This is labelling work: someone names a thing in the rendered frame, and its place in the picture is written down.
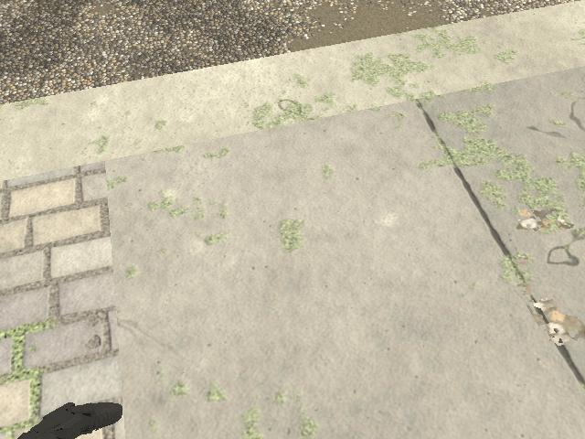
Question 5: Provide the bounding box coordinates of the left robot hand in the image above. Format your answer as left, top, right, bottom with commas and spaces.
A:
17, 402, 122, 439

